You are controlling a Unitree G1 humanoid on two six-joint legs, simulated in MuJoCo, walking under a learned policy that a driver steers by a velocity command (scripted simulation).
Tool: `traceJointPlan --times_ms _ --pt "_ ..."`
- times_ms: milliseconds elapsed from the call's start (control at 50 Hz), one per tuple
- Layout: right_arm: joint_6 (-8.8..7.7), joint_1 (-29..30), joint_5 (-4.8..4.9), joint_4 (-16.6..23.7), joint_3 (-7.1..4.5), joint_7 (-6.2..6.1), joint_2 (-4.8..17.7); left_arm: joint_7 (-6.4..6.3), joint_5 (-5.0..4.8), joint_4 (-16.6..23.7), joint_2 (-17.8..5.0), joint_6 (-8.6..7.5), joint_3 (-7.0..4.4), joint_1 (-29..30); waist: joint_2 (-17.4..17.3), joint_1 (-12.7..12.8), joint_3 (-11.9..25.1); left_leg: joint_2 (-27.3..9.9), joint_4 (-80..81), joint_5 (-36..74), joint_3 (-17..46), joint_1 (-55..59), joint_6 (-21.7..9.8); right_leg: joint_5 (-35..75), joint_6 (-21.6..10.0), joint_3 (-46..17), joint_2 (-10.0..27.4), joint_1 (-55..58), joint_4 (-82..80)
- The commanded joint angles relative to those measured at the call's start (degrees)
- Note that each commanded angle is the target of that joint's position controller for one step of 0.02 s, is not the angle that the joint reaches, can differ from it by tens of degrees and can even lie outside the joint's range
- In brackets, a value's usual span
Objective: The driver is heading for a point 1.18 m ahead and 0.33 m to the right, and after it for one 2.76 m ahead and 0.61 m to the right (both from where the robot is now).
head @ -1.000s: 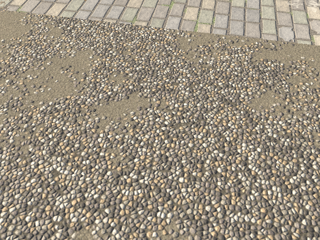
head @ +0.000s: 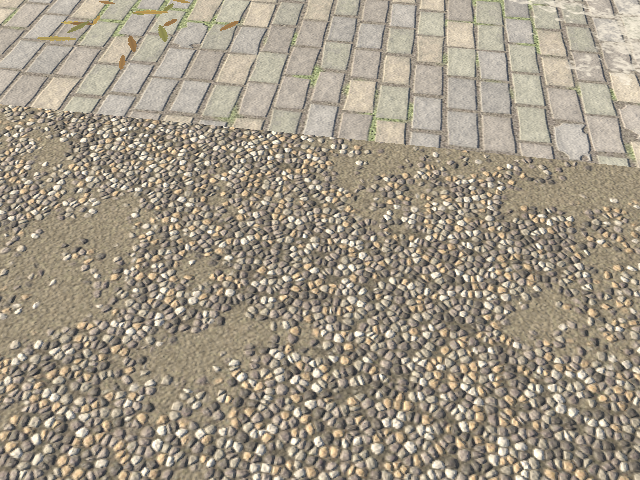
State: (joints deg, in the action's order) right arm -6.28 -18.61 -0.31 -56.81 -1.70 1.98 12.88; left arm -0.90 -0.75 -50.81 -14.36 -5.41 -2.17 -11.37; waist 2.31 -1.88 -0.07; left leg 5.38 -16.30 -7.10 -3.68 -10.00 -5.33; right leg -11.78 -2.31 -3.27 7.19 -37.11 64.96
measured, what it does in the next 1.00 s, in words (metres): walks ahead: right foot, then left foot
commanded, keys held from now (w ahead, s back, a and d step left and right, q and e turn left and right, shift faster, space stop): w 0.04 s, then no key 0.96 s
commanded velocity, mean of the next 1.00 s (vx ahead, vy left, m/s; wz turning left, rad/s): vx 0.14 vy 0.00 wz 0.00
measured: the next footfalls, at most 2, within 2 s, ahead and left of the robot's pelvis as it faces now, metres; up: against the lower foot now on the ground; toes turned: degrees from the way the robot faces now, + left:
right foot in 0.26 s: +0.31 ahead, -0.15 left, +0.00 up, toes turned +0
left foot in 0.58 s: +0.25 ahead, +0.08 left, +0.00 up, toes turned +1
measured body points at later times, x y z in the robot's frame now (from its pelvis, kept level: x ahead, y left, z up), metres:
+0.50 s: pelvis +0.18 -0.06 -0.01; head +0.21 -0.08 +0.44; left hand +0.29 +0.18 -0.14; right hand +0.24 -0.32 -0.16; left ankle +0.18 +0.09 -0.71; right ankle +0.27 -0.15 -0.74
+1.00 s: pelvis +0.23 -0.04 -0.01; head +0.25 -0.04 +0.44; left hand +0.28 +0.21 -0.16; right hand +0.25 -0.28 -0.16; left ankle +0.21 +0.08 -0.74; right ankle +0.27 -0.15 -0.74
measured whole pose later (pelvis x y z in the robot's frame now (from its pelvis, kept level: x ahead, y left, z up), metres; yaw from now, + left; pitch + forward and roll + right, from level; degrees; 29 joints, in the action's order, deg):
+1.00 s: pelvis +0.23 -0.04 -0.01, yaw +1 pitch -1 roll +0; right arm -1.5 -15.3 0.0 -62.3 -1.3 -2.3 9.8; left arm -1.7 0.0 -59.3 -11.4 -0.4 -1.9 -11.6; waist 0.0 -0.2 -2.0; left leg -1.0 -30.1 -18.2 -0.2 -11.4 0.5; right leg -12.1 -1.1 1.7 -0.5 -16.4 28.9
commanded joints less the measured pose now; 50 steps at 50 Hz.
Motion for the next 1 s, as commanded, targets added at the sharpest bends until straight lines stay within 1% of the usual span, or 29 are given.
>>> traceJointPlan --times_ms 20,40,100,160,200,220,240,260,280,300,320,340,360,380,400,440,460,520,560,580,600,620,640,660,680,720,780,880,1000 --pt "-0.93 2.22 0.1 3.19 -1.23 -1.15 7.6 -0.37 0.68 2.44 -2.39 0.32 -0.67 -1.89 -4.43 2.66 -3.04 -16.26 11.62 3.71 12.47 -5.3 -9.85 8.66 1.58 -0.16 2.45 -1.81 -8.26" --pt "-0.69 1.07 0.29 3.01 -1.3 -1.48 8.0 -0.26 0.63 3.14 -2.2 0.14 -0.61 0.5 -4.25 1.86 -2.99 -16.01 11.45 4.13 11.8 -3.94 -9.17 11.61 1.7 0.15 2.17 -2.27 -12.74" --pt "0.08 -1.48 0.41 2.18 -1.15 -1.96 8.58 0.21 0.6 4.38 -1.04 -0.33 -0.14 6.56 -4.29 -0.19 -3.32 -13.73 8.22 16.11 6.67 -2.81 -6.53 17.51 2.14 2.99 -1.27 3.14 -25.61" --pt "1.08 -4.44 0.79 0.54 -1.1 -2.07 8.92 0.98 0.29 5.43 -1.33 -0.28 0.01 9.89 -6.08 -1.64 -2.02 -15.02 3.61 20.47 6.68 1.87 -5.71 17.4 2.04 3.46 -3.55 6.22 -30.71" --pt "1.7 -3.74 0.92 0.18 -1.05 -2.37 8.65 1.5 0.55 5.93 -2.74 -0.51 -0.37 9.79 -7.01 -0.61 -0.69 -16.34 -0.96 23.1 8.11 6.03 -4.34 14.42 0.47 2.48 -4.42 7.74 -34.26" --pt "1.98 -2.51 1.04 0.27 -1.13 -2.55 8.87 1.63 0.87 5.37 -3.8 -0.77 -0.78 7.51 -7.19 1.0 0.71 -16.39 -3.96 23.92 8.6 7.24 -3.29 14.19 -0.53 2.52 -5.09 10.87 -36.78" --pt "2.16 -1.25 1.14 0.56 -1.05 -2.72 8.66 1.53 1.33 3.6 -5.06 -1.05 -1.44 2.76 -6.6 3.35 2.98 -14.55 -9.0 25.79 8.0 7.41 -1.9 16.88 -1.68 3.46 -6.32 17.06 -40.08" --pt "2.03 -2.45 0.5 0.87 -0.71 -2.78 7.75 1.23 1.81 1.83 -8.5 -1.39 -2.51 -2.89 -3.64 4.65 7.14 -10.67 -17.67 22.26 5.97 4.76 0.22 34.0 -3.35 1.72 -3.55 26.76 -40.42" --pt "1.4 -8.16 -0.76 0.72 0.78 -2.59 3.23 0.99 2.94 1.09 -11.98 -1.14 -2.88 -8.3 5.47 3.49 15.42 -5.32 -33.62 -0.89 3.4 -10.12 3.36 57.14 -9.84 -10.02 8.55 46.73 -34.63" --pt "1.21 -14.74 -0.05 -1.63 1.98 -2.19 -0.04 1.3 2.54 0.25 -9.19 -0.31 -2.03 -10.73 14.23 3.14 23.14 -2.17 -46.35 -30.71 5.93 -17.84 5.67 60.97 -17.4 -21.33 17.41 53.64 -36.48" --pt "1.76 -13.28 0.88 -2.21 0.55 -2.04 5.61 1.81 1.43 0.83 -6.39 0.29 -1.3 -9.43 8.29 3.62 21.95 -4.48 -51.49 -31.51 9.93 -18.79 6.04 47.88 -16.19 -21.28 14.88 48.49 -39.18" --pt "2.55 -7.98 1.55 -0.84 -0.04 -2.29 6.97 1.85 0.76 1.8 -5.93 0.59 -1.06 -3.92 4.63 2.74 15.07 -6.38 -52.39 -28.52 8.57 -21.93 6.43 36.39 -13.92 -17.72 12.79 41.23 -41.85" --pt "3.51 -4.04 1.27 -0.17 -0.32 -2.9 6.58 1.74 0.96 2.7 -5.15 0.69 -0.62 0.7 0.87 1.88 10.57 -8.33 -50.52 -24.77 7.95 -21.55 6.97 27.97 -12.32 -14.96 10.7 33.6 -44.68" --pt "4.58 -2.36 0.81 0.18 -0.6 -3.54 5.88 1.62 1.37 3.15 -4.17 0.74 -0.21 4.29 0.5 0.41 7.43 -9.92 -46.61 -21.8 8.02 -18.34 7.37 22.94 -11.05 -11.7 8.69 25.99 -47.31" --pt "5.39 -3.0 0.55 0.04 -0.4 -3.95 4.31 1.57 2.08 2.98 -4.47 0.94 -0.29 6.21 2.46 -1.02 6.05 -10.03 -42.04 -19.18 7.06 -13.55 7.64 19.79 -9.98 -8.41 6.44 20.08 -49.08" --pt "6.07 -3.99 0.28 -0.76 -0.11 -4.67 2.38 1.24 2.88 2.15 -4.21 1.2 -0.34 6.02 4.61 -1.39 5.75 -8.71 -34.46 -17.64 5.07 -8.26 7.95 17.96 -10.11 -4.57 3.9 16.17 -50.21" --pt "6.25 -3.65 0.17 -0.91 -0.06 -4.95 2.23 1.01 2.83 1.65 -4.15 1.26 -0.34 5.2 4.68 -1.03 6.33 -8.49 -31.16 -16.67 4.87 -7.0 7.84 15.61 -10.39 -4.35 3.75 16.47 -50.37" --pt "6.92 -1.81 0.1 -1.06 -0.3 -5.06 2.95 0.33 1.63 0.85 -4.74 1.93 -0.4 4.88 4.59 -0.54 6.34 -8.09 -21.94 -9.55 4.21 -3.1 7.05 -1.16 -9.77 -5.58 3.72 15.89 -51.59" --pt "7.04 -0.95 -0.54 -1.39 -0.44 -4.77 3.06 0.02 0.84 0.12 -4.09 2.58 -0.13 4.67 3.99 -1.08 3.54 -7.21 -14.63 -4.58 3.0 0.78 5.58 -13.78 -6.86 -5.27 1.88 12.55 -51.88" --pt "7.05 -0.8 -1.19 -1.31 -0.45 -4.66 3.48 0.01 0.79 -0.82 -3.17 2.73 0.16 3.03 2.95 -0.95 1.94 -8.37 -11.88 -3.34 4.23 1.6 4.5 -18.25 -4.51 -5.27 0.8 11.45 -51.92" --pt "6.95 -0.88 -1.37 -1.02 -0.47 -4.68 4.57 0.02 0.88 -1.26 -3.1 2.87 0.16 2.3 1.35 -0.3 -0.31 -10.74 -8.86 -4.92 6.49 0.62 3.06 -19.21 -2.5 -4.52 -0.65 10.96 -50.15" --pt "6.8 0.18 -0.32 -1.76 -1.44 -4.73 8.31 -0.14 0.81 -1.47 -3.27 3.09 -0.28 -0.31 -5.21 2.7 -2.59 -10.4 -8.84 -12.42 6.33 -4.73 1.68 -15.62 -1.06 -0.79 -4.45 13.03 -49.22" --pt "6.3 0.73 0.07 -2.17 -1.31 -4.5 6.38 -0.58 1.09 -1.86 -3.62 3.34 -0.37 0.53 -7.07 1.72 -3.54 -9.76 -6.07 -18.34 6.85 -10.78 1.73 -11.44 -0.17 1.51 -5.84 18.41 -45.97" --pt "5.7 1.51 -0.24 -2.4 -0.92 -4.46 4.66 -0.83 0.95 -1.98 -3.46 3.5 -0.49 0.52 -8.28 2.23 -3.43 -9.84 -4.28 -19.13 7.19 -12.87 2.52 -8.15 -0.31 2.01 -5.93 21.51 -44.09" --pt "5.2 2.69 -0.34 -2.36 -0.94 -4.44 4.45 -1.06 1.01 -2.43 -2.82 3.7 -0.42 0.06 -8.68 2.7 -3.02 -9.72 -3.78 -17.38 7.1 -13.31 3.35 -5.82 -0.67 2.15 -5.74 23.33 -43.08" --pt "4.32 2.92 -0.06 -2.54 -0.89 -4.4 3.71 -1.08 1.41 -3.38 -2.5 3.89 -0.48 -0.83 -7.35 2.71 -2.01 -9.46 -4.59 -13.79 6.73 -11.29 4.11 -2.51 -1.07 2.57 -5.96 24.01 -42.04" --pt "3.96 1.54 0.25 -3.34 -0.88 -4.4 3.61 -0.8 1.15 -4.19 -2.01 3.82 -0.49 -0.57 -5.32 2.06 -0.93 -9.06 -6.16 -8.62 6.18 -8.74 4.02 2.05 -1.24 2.68 -5.79 24.62 -41.15" --pt "4.21 0.14 0.3 -4.14 -0.72 -4.4 3.39 -0.69 0.83 -5.57 -1.82 4.08 -0.54 -0.87 -3.32 1.56 0.34 -8.48 -7.89 -2.9 5.34 -6.24 3.95 7.95 -1.12 2.87 -5.66 25.97 -39.64" --pt "4.67 -0.35 0.33 -4.65 -0.51 -4.41 2.71 -0.99 0.65 -7.11 -1.83 4.71 -0.58 -1.47 -2.47 1.64 -0.27 -7.89 -8.32 -0.6 4.68 -5.49 4.07 10.09 -0.91 2.74 -5.48 26.76 -38.91"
